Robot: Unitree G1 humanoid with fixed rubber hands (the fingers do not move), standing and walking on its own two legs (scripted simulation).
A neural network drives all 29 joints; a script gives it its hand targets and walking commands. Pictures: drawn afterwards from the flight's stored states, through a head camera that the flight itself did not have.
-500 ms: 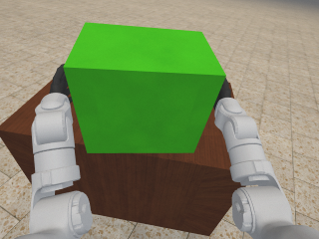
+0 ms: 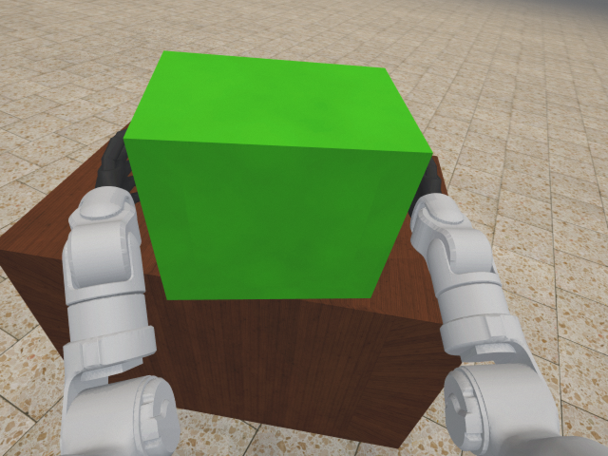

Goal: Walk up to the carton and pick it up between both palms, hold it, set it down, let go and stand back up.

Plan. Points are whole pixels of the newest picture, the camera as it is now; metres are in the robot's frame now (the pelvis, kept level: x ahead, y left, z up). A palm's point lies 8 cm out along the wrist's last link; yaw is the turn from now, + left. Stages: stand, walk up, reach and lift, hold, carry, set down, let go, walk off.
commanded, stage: hold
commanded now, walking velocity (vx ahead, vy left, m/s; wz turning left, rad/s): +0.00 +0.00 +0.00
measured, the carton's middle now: (275, 184) +0.41 +0.01 +0.18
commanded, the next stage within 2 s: none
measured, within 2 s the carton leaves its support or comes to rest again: neither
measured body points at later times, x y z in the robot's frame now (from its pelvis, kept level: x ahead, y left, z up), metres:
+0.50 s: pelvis +0.00 +0.00 +0.00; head -0.06 +0.02 +0.45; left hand +0.37 +0.20 +0.21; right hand +0.37 -0.18 +0.21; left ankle -0.01 +0.12 -0.75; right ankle +0.05 -0.12 -0.75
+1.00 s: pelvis +0.00 +0.00 +0.00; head -0.06 +0.03 +0.45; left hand +0.37 +0.20 +0.21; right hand +0.37 -0.18 +0.21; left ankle -0.01 +0.12 -0.75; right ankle +0.05 -0.12 -0.75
